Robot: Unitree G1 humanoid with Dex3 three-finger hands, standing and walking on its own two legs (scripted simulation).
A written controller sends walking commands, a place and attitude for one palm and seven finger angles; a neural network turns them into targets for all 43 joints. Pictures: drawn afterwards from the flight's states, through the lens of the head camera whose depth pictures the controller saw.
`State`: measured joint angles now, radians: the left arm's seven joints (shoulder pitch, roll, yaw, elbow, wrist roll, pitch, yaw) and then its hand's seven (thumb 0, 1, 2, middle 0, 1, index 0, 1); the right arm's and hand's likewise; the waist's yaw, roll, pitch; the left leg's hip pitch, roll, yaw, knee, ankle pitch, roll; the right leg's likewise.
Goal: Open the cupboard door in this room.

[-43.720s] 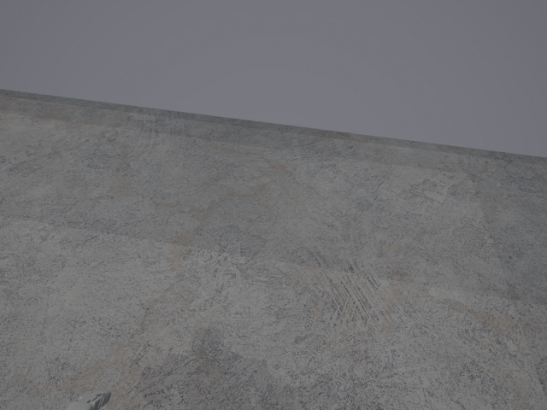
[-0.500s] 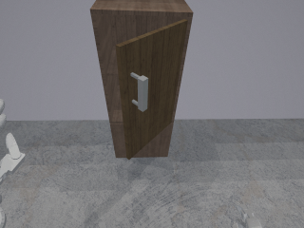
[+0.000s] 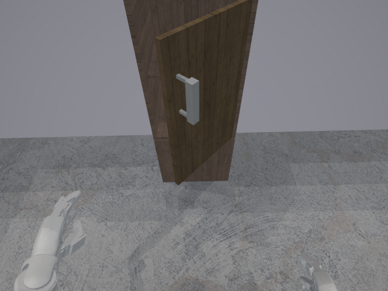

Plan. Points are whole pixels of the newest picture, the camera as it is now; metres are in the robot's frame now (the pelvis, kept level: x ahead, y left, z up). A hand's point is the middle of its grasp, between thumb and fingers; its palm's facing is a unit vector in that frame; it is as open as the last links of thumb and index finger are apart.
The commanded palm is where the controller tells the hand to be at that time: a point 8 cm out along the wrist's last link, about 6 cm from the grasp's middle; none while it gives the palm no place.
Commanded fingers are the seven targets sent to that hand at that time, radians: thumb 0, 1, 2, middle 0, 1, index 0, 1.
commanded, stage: let the arm hang, fingers relaxed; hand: left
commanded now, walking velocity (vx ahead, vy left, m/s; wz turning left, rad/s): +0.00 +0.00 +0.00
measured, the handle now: (186, 99) +0.57 +0.05 +0.08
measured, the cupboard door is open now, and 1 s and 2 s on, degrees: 46 46 46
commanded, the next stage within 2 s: look to check the result in 0.98 s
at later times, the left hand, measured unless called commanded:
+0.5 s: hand out of the picture -0.07 +0.20 -0.16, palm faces +0.04 -0.97 -0.26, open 7.3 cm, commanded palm none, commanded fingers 0.00 0.90 0.90 -0.20 -0.30 -0.20 -0.30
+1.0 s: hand out of the picture -0.02 +0.15 -0.17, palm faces +0.05 -0.98 -0.17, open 7.3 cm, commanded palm none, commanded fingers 0.00 0.90 0.90 -0.20 -0.30 -0.20 -0.30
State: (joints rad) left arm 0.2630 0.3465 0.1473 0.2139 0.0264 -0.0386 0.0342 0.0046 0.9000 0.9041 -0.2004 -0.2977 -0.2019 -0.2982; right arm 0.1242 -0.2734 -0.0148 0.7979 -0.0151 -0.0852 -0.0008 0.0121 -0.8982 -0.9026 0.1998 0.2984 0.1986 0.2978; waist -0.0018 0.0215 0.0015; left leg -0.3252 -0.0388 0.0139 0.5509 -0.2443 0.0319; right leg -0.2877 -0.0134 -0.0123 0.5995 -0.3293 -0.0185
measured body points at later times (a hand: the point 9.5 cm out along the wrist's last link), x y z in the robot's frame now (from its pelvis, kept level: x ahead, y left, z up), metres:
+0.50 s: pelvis -0.02 +0.00 +0.01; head -0.01 -0.01 +0.46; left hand -0.07 +0.25 -0.14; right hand -0.03 -0.22 -0.16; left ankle +0.03 +0.10 -0.73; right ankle -0.01 -0.11 -0.73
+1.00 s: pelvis -0.01 -0.01 +0.01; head +0.00 -0.01 +0.46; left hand -0.02 +0.20 -0.15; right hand -0.02 -0.21 -0.15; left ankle +0.03 +0.10 -0.73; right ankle -0.01 -0.11 -0.73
